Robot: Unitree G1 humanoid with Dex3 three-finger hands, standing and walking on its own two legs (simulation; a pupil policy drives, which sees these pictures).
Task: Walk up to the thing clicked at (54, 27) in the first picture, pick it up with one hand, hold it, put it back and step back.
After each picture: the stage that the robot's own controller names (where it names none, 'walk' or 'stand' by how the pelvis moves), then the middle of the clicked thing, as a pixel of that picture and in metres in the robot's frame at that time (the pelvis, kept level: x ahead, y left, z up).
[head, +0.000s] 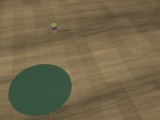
stand; (54, 28) +1.70 +0.32 -0.72
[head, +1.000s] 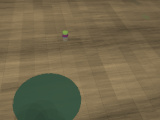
walk; (65, 35) +1.59 +0.11 -0.71
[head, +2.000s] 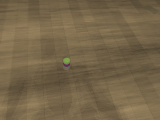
walk; (66, 63) +1.01 +0.08 -0.71
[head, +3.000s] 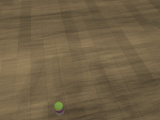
walk; (59, 109) +0.59 +0.17 -0.69
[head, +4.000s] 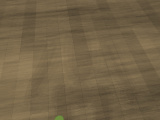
stand; out of the picture +0.43 +0.18 -0.70
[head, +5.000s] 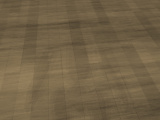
stand; out of the picture +0.40 +0.15 -0.72
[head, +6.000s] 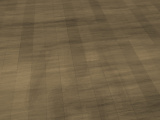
stand; out of the picture +0.40 +0.17 -0.72
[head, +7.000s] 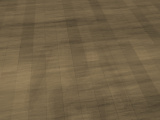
stand; out of the picture +0.40 +0.17 -0.73
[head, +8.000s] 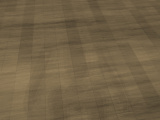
stand; out of the picture +0.40 +0.17 -0.73
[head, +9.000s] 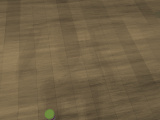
go down; (50, 116) +0.42 +0.18 -0.69
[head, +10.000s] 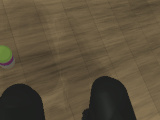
go down; (4, 57) +0.46 +0.25 -0.28
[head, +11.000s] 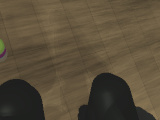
close in; out of the picture +0.46 +0.26 -0.26
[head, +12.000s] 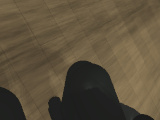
close in; out of the picture +0.44 +0.29 -0.22
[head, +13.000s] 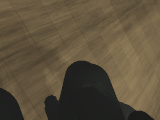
close; out of the picture +0.43 +0.30 -0.22
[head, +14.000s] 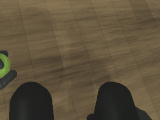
lift; out of the picture +0.35 +0.27 -0.09
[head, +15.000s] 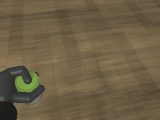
hold; (30, 90) +0.33 +0.17 +0.04
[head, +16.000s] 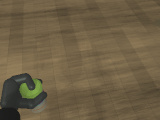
hold; (34, 96) +0.32 +0.17 -0.01
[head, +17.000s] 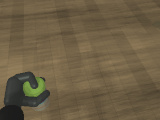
hold; (37, 94) +0.32 +0.16 -0.01
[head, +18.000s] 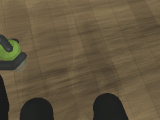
crouch; (13, 57) +0.44 +0.21 -0.08
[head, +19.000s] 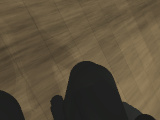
lower; out of the picture +0.43 +0.31 -0.23
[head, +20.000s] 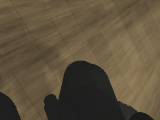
lower; out of the picture +0.44 +0.32 -0.23
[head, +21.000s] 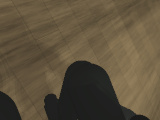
lower; out of the picture +0.44 +0.32 -0.23
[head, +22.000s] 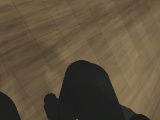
lower; out of the picture +0.44 +0.32 -0.23
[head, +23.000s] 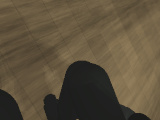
loosen; out of the picture +0.43 +0.30 -0.23
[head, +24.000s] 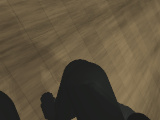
withdraw; out of the picture +0.43 +0.30 -0.23
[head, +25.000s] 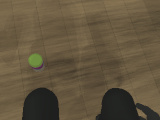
walk; (37, 63) +0.48 +0.22 -0.38
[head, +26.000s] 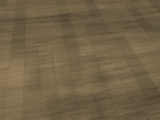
stand; out of the picture +0.40 +0.16 -0.66
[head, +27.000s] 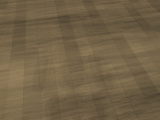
stand; out of the picture +0.42 +0.18 -0.67
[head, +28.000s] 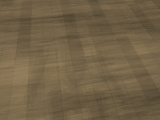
stand; out of the picture +0.41 +0.17 -0.70
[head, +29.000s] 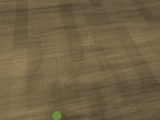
walk; (57, 118) +0.45 +0.17 -0.71
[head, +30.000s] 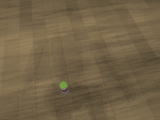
walk; (64, 87) +0.64 +0.16 -0.70
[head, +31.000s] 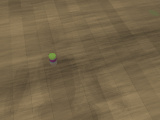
walk; (52, 59) +0.95 +0.25 -0.70
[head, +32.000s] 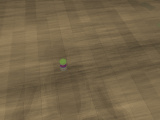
stand; (63, 64) +1.02 +0.18 -0.71
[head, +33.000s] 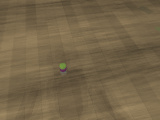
stand; (63, 69) +1.03 +0.18 -0.73
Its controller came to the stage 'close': yes
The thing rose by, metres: 0.71
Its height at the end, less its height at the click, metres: +0.00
